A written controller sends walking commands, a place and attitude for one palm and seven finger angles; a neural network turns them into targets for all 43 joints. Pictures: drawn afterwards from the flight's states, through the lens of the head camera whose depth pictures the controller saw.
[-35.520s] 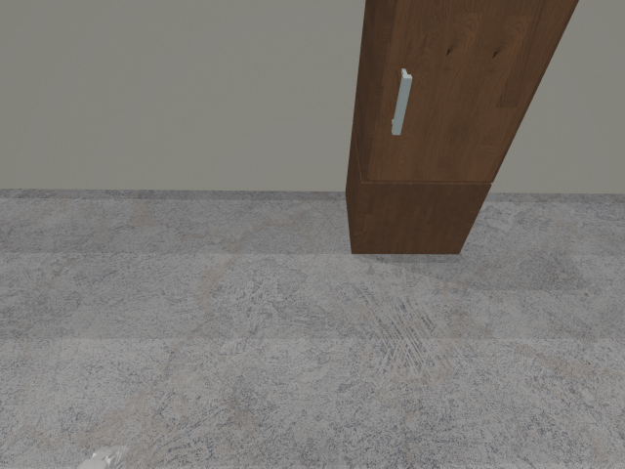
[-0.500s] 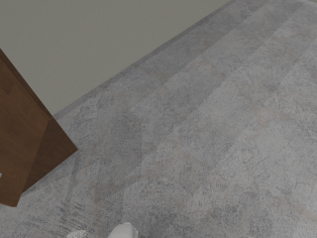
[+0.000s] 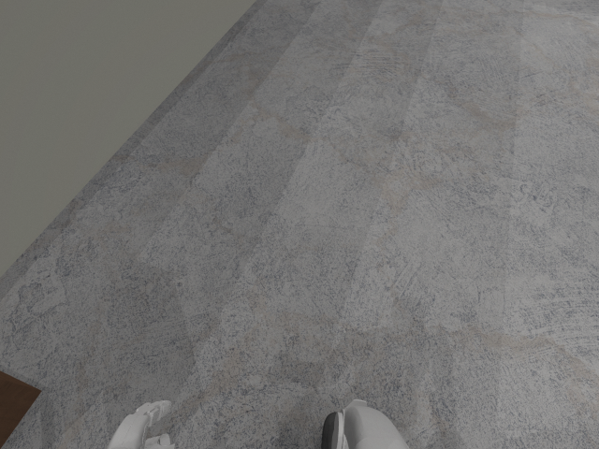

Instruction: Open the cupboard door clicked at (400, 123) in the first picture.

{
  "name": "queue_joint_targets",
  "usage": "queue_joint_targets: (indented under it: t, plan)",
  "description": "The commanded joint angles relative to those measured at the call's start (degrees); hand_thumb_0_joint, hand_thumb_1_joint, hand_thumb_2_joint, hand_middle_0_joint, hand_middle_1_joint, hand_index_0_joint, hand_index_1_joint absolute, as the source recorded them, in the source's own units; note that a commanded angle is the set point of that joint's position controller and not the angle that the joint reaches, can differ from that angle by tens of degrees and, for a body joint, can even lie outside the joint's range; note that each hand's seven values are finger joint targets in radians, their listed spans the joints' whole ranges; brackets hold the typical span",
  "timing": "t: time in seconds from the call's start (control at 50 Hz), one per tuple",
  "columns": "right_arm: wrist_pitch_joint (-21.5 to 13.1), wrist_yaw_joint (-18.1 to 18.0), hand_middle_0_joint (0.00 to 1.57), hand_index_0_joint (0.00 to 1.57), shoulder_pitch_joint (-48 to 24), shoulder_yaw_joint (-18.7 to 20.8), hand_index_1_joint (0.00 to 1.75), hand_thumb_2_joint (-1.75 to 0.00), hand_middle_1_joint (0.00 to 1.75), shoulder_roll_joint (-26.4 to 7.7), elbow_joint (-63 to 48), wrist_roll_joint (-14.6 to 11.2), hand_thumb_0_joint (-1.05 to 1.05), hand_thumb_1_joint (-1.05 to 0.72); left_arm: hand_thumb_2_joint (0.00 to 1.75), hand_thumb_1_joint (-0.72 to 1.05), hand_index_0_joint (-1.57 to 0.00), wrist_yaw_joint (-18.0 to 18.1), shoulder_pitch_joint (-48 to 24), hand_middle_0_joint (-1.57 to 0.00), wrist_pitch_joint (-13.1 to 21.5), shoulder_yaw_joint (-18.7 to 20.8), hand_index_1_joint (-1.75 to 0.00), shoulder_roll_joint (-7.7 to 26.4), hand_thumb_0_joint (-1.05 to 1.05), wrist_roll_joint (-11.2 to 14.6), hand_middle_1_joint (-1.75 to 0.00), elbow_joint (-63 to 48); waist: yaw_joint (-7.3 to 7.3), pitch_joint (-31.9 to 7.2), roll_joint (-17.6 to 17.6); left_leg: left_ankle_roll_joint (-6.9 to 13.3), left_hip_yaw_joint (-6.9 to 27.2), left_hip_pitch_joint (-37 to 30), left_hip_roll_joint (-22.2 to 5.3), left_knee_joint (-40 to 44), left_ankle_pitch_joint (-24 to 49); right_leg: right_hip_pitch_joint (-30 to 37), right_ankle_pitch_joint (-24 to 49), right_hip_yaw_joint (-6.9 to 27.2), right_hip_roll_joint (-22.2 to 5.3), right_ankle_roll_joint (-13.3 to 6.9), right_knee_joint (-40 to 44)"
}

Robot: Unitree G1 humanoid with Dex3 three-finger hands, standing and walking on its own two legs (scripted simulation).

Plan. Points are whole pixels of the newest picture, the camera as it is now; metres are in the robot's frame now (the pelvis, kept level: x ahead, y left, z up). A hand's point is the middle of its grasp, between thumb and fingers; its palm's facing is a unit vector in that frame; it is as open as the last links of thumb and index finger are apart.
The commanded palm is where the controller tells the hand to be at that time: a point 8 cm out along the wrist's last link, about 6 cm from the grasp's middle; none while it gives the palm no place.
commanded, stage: walk to a spot facing it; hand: left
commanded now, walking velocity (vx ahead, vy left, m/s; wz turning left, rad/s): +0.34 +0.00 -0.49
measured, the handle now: out of the picture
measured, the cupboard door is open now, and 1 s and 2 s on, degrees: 44 44 44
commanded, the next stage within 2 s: turn to face it in 0.78 s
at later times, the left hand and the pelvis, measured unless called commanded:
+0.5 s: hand (223, 374) +0.24 +0.12 -0.15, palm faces -0.07 -0.97 -0.23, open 7.3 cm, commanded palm none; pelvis +0.24 -0.07 +0.01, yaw -10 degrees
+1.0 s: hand (296, 170) +0.67 +0.01 -0.16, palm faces -0.37 -0.89 -0.26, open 7.4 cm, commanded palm none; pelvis +0.49 -0.15 +0.00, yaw -19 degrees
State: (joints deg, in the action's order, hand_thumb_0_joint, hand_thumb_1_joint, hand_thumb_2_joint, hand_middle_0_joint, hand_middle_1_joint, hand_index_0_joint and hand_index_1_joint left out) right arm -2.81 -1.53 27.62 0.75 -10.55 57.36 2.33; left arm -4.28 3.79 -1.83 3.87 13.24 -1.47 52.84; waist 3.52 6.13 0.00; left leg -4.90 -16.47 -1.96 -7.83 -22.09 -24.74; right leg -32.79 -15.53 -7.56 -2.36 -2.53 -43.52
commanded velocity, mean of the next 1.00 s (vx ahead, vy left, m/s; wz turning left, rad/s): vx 0.29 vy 0.00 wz -0.17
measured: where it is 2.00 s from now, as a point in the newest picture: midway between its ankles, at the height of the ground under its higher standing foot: (362, 301)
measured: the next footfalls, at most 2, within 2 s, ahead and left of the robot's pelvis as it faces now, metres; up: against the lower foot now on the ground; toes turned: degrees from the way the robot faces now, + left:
right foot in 0.04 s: +0.15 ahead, -0.09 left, +0.00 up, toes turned -9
left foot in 0.62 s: +0.46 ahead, +0.02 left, +0.00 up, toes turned -7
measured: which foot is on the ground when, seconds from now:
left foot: down 0.00-0.06, up 0.08-0.60, down 0.62-1.00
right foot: up 0.00-0.02, down 0.04-0.62, up 0.64-0.98, down 1.00-1.00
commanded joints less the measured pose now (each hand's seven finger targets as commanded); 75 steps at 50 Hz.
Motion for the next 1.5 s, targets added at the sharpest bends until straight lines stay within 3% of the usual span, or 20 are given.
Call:
queue_joint_targets:
  t: [0.0,0.04,0.1,0.18,0.46,0.54,0.56,0.58,0.6,0.62,0.68,0.8,0.88,0.94,1.0,1.14,1.32,1.36,1.4,1.48]
  plan:
    - [-1.0,0.03,0.2,0.2,-3.45,2.59,0.3,-0.9,0.3,-12.14,-3.83,-1.18,0.0,-0.9,0.9,0.9,-0.2,0.89,15.81,-0.2,3.13,1.97,-0.3,5.69,0.0,-0.1,-0.3,0.21,-12.0,-12.36,6.47,5.55,0.1,11.12,-8.82,-22.52,54.71,34.19,3.14,-1.7,4.67,-4.48,10.14]
    - [-1.03,0.33,0.2,0.2,-5.41,1.91,0.3,-0.9,0.3,-6.71,-7.6,-3.01,0.0,-0.9,0.9,0.9,-0.2,2.75,26.04,-0.2,3.6,4.45,-0.3,17.11,0.0,1.23,-0.3,3.03,-14.03,-23.26,-16.67,1.6,6.71,41.27,4.92,-59.2,-11.75,56.39,9.24,43.33,-21.48,-13.79,23.24]
    - [-0.33,0.42,0.2,0.2,-10.84,2.79,0.3,-0.9,0.3,-6.36,-6.4,-1.98,0.0,-0.9,0.9,0.9,-0.2,4.13,13.6,-0.2,3.83,2.35,-0.3,9.96,0.0,1.47,-0.3,0.16,-7.31,-7.74,-2.72,2.44,16.49,40.39,-2.26,-56.63,3.61,31.6,12.3,28.54,-16.67,-10.81,26.45]
    - [1.86,0.89,0.2,0.2,-5.68,2.65,0.3,-0.9,0.3,-3.52,-3.14,-0.88,0.0,-0.9,0.9,0.9,-0.2,4.23,8.81,-0.2,5.66,1.24,-0.3,6.16,0.0,0.52,-0.3,-0.35,-1.31,-6.09,-4.02,1.47,15.36,32.38,-1.58,-44.54,7.74,19.81,17.6,16.91,-10.14,-8.53,29.53]
    - [0.34,2.79,0.2,0.2,-29.37,2.54,0.3,-0.9,0.3,-2.81,-9.12,-1.44,0.0,-0.9,0.9,0.9,-0.2,5.54,24.15,-0.2,7.29,-0.04,-0.3,3.5,0.0,0.5,-0.3,7.19,-6.82,-0.88,-5.38,3.16,11.82,42.46,3.92,-22.68,13.6,40.29,44.38,19.01,-9.2,-6.76,26.69]
    - [-0.62,1.62,0.2,0.2,-18.08,2.8,0.3,-0.9,0.3,-4.13,-5.2,-0.93,0.0,-0.9,0.9,0.9,-0.2,5.79,22.13,-0.2,7.68,0.24,-0.3,5.43,0.0,0.76,-0.3,7.59,-0.14,-6.79,-6.35,6.51,6.72,19.31,10.74,-10.35,14.31,35.62,65.39,14.65,-6.43,-4.19,12.42]
    - [-0.74,1.19,0.2,0.2,-9.35,3.6,0.3,-0.9,0.3,-6.81,-2.38,-0.64,0.0,-0.9,0.9,0.9,-0.2,5.72,20.83,-0.2,7.78,0.32,-0.3,5.41,0.0,1.03,-0.3,7.51,3.65,-11.0,-4.36,8.29,10.02,3.7,7.8,-8.63,19.87,25.9,57.26,14.11,-5.27,-2.82,2.24]
    - [-1.01,0.58,0.2,0.2,-0.54,4.97,0.3,-0.9,0.3,-12.26,-0.83,0.44,0.0,-0.9,0.9,0.9,-0.2,5.31,21.25,-0.2,7.88,0.16,-0.3,3.21,0.0,1.77,-0.3,6.12,6.58,-17.58,4.38,14.42,28.68,-10.95,-6.41,-8.78,23.98,10.96,34.11,10.95,0.47,-0.68,-13.77]
    - [-0.92,0.35,0.2,0.2,4.07,5.31,0.3,-0.9,0.3,-15.39,-0.12,0.31,0.0,-0.9,0.9,0.9,-0.2,4.67,22.54,-0.2,8.28,-0.79,-0.3,0.76,0.0,2.42,-0.3,4.89,5.38,-23.22,13.67,21.64,46.01,-17.44,-20.94,-1.27,31.05,1.74,-11.71,8.26,6.44,-0.4,-33.63]
    - [-0.45,0.35,0.2,0.2,-0.12,4.68,0.3,-0.9,0.3,-13.57,-0.72,-0.53,0.0,-0.9,0.9,0.9,-0.2,5.06,18.64,-0.2,8.0,-0.29,-0.3,2.49,0.0,1.57,-0.3,4.51,3.52,-17.07,6.23,22.57,46.55,-9.04,-21.85,3.14,25.14,-1.29,-13.25,11.78,2.44,-1.33,-39.07]
    - [-1.83,0.0,0.2,0.2,-8.3,2.47,0.3,-0.9,0.3,-5.17,-1.88,-0.37,0.0,-0.9,0.9,0.9,-0.2,3.47,13.95,-0.2,5.94,0.11,-0.3,-0.37,0.0,-0.07,-0.3,4.04,-1.66,-0.09,5.35,14.8,30.5,12.89,-13.96,9.5,15.97,-3.53,-3.12,11.11,-2.6,0.36,-35.04]
    - [-2.29,0.25,0.2,0.2,-8.18,2.58,0.3,-0.9,0.3,-6.49,-0.5,-0.73,0.0,-0.9,0.9,0.9,-0.2,2.0,12.07,-0.2,3.09,-0.08,-0.3,-3.78,0.0,-0.15,-0.3,2.57,-4.73,-3.23,8.62,10.89,7.49,14.51,-7.46,9.2,31.63,4.24,2.72,3.82,-3.48,1.94,-9.0]
    - [-1.16,0.27,0.2,0.2,-4.32,2.52,0.3,-0.9,0.3,-7.26,1.26,-0.62,0.0,-0.9,0.9,0.9,-0.2,1.83,5.94,-0.2,3.32,-0.13,-0.3,-2.48,0.0,-0.23,-0.3,1.15,-2.58,-2.02,6.49,10.61,7.36,13.33,-8.11,6.13,30.99,8.33,7.98,0.94,-1.38,1.39,2.38]
    - [-0.67,0.3,0.2,0.2,-3.38,1.71,0.3,-0.9,0.3,-7.01,2.76,-1.18,0.0,-0.9,0.9,0.9,-0.2,2.79,13.95,-0.2,4.48,-0.2,-0.3,0.35,0.0,-0.15,-0.3,4.01,-6.92,-6.39,3.67,8.29,7.77,14.83,-5.4,-5.65,38.16,25.35,13.4,-0.37,1.16,0.49,11.24]
    - [0.39,0.19,0.2,0.2,0.56,1.52,0.3,-0.9,0.3,-3.89,1.95,-3.1,0.0,-0.9,0.9,0.9,-0.2,4.41,25.93,-0.2,5.72,1.85,-0.3,13.29,0.0,0.65,-0.3,7.2,-10.08,-23.26,-15.85,3.86,12.03,28.69,5.15,-45.3,-15.43,45.18,38.72,25.51,-27.93,-11.27,20.45]
    - [4.14,1.06,0.2,0.2,-3.18,1.56,0.3,-0.9,0.3,-0.37,2.27,-1.84,0.0,-0.9,0.9,0.9,-0.2,5.88,5.14,-0.2,4.24,0.04,-0.3,5.01,0.0,0.44,-0.3,0.76,-1.41,-9.99,-7.46,1.86,13.49,27.17,0.97,-41.14,-0.34,19.89,29.15,2.42,-19.04,-4.91,24.32]
    - [4.03,2.38,0.2,0.2,-7.65,3.02,0.3,-0.9,0.3,-3.27,-2.88,-1.08,0.0,-0.9,0.9,0.9,-0.2,5.66,4.89,-0.2,2.78,1.92,-0.3,5.76,0.0,0.39,-0.3,-0.88,-0.65,-7.73,-3.43,2.6,8.54,17.15,3.72,-11.89,12.57,17.47,12.53,-4.56,-17.52,-0.52,12.94]
    - [3.22,1.86,0.2,0.2,-2.66,5.4,0.3,-0.9,0.3,-13.15,-3.51,-0.33,0.0,-0.9,0.9,0.9,-0.2,5.23,5.3,-0.2,1.73,0.98,-0.3,0.97,0.0,1.13,-0.3,-3.78,1.89,-9.75,25.71,13.31,38.34,7.86,-15.59,1.11,40.41,-0.46,-23.27,-5.54,-4.85,7.05,-11.69]
    - [3.45,0.55,0.2,0.2,-3.67,5.65,0.3,-0.9,0.3,-14.75,-4.44,-0.37,0.0,-0.9,0.9,0.9,-0.2,5.12,0.08,-0.2,1.29,1.04,-0.3,2.18,0.0,0.32,-0.3,-6.88,1.54,-10.27,12.22,18.69,40.39,11.5,-17.91,3.57,31.12,-2.84,-18.87,6.19,-4.08,5.71,-25.22]
    - [2.24,-0.22,0.2,0.2,-11.89,4.34,0.3,-0.9,0.3,-11.1,-7.03,-0.91,0.0,-0.9,0.9,0.9,-0.2,4.72,3.93,-0.2,1.05,1.58,-0.3,3.01,0.0,-0.02,-0.3,-3.06,-2.38,-12.51,9.24,12.68,28.57,9.55,-8.2,0.7,39.87,-4.01,-5.79,8.14,-3.34,7.64,-27.93]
